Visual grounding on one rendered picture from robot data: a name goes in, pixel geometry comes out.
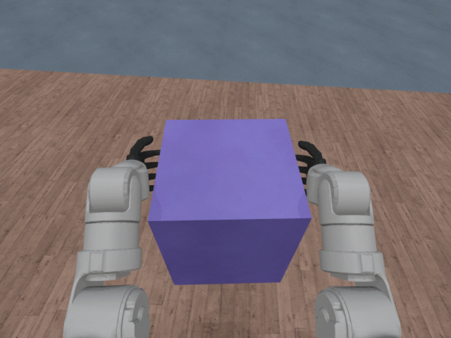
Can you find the robot right upper arm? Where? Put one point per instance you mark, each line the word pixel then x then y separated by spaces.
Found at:
pixel 355 312

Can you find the left robot hand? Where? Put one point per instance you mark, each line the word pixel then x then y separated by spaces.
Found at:
pixel 136 154

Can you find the left robot forearm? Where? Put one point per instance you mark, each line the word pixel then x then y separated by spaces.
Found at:
pixel 112 215

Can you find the robot left upper arm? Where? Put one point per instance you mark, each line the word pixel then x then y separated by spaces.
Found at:
pixel 116 311

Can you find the carton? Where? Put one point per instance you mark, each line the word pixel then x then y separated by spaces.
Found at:
pixel 228 204

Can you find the right robot forearm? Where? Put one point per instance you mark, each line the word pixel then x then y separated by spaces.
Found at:
pixel 348 238

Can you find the right robot hand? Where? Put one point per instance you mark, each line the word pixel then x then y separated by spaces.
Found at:
pixel 315 153

